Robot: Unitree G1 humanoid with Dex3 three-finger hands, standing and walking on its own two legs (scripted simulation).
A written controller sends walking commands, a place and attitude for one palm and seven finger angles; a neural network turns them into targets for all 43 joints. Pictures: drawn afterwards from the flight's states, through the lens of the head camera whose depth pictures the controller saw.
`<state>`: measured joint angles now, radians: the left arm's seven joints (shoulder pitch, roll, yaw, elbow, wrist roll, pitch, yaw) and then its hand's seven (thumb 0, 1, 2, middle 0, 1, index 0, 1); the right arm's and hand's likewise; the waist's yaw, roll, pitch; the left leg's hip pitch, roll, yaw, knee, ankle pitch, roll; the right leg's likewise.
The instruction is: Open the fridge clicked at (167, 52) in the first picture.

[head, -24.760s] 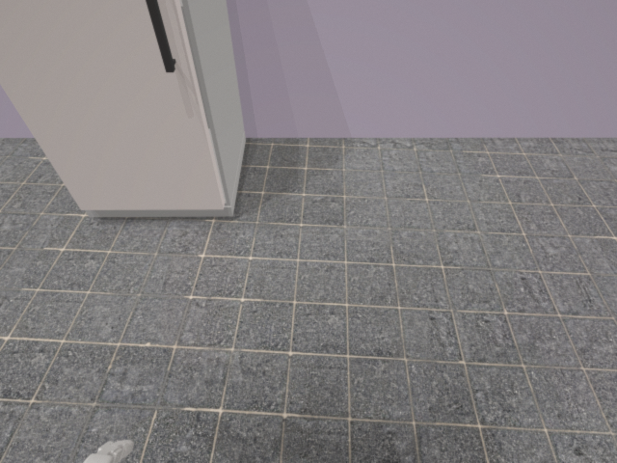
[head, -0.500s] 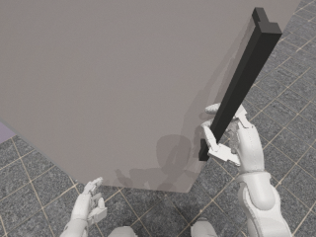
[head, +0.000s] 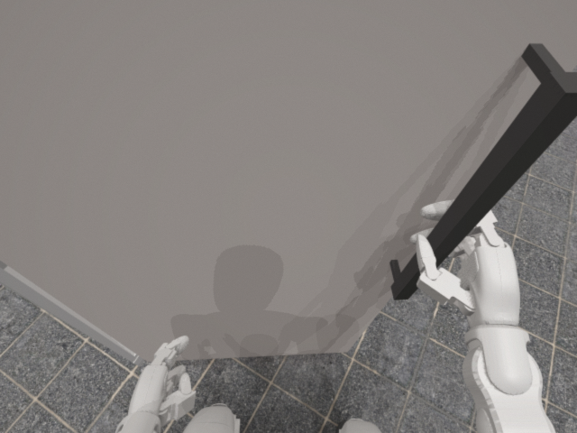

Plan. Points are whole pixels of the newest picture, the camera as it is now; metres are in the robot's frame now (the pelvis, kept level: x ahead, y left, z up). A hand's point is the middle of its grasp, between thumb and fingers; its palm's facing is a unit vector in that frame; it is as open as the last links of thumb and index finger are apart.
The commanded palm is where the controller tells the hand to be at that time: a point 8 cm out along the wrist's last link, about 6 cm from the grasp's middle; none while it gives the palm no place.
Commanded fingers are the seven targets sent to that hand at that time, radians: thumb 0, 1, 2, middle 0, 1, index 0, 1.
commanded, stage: walk backward, drawing the door open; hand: right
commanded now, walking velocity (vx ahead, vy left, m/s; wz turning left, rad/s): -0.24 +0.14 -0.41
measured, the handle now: (445, 214) +0.34 -0.15 +0.15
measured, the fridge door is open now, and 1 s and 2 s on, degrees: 61 63 65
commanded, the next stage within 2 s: stop walking and hold the door back in 0.02 s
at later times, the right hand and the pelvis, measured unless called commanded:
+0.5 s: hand (429, 318) +0.23 -0.12 +0.12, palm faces +0.29 +0.94 -0.17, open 5.7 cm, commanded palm +0.23 -0.16 +0.11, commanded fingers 0.00 -0.90 -0.90 0.45 1.40 0.45 1.40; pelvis -0.10 +0.08 +0.00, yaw -12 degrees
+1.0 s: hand (423, 275) +0.27 -0.13 +0.12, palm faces +0.24 +0.96 -0.12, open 5.6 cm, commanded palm +0.23 -0.17 +0.11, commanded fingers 0.00 -0.90 -0.90 0.45 1.40 0.45 1.40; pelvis -0.11 +0.07 +0.00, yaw -11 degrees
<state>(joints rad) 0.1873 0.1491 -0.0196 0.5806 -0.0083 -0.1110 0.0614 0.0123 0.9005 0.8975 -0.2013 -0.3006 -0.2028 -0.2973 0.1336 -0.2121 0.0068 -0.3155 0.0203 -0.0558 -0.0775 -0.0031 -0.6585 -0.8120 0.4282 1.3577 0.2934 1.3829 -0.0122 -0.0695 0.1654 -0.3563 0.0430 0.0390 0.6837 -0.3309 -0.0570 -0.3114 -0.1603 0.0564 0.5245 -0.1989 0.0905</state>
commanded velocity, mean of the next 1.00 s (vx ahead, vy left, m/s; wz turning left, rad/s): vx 0.11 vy -0.05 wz -0.07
